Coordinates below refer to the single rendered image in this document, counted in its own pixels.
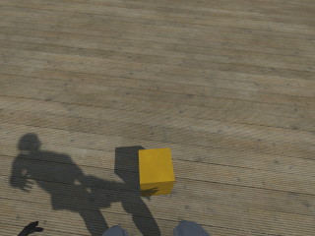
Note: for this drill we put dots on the robot thigh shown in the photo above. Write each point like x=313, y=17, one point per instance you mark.
x=189, y=228
x=115, y=231

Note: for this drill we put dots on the robot left hand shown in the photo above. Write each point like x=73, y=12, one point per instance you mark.
x=31, y=228

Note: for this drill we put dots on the carton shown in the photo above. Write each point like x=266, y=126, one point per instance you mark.
x=155, y=171

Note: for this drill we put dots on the robot right thigh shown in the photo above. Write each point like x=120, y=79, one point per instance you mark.
x=189, y=228

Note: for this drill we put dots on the robot left thigh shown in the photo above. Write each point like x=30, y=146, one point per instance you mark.
x=115, y=231

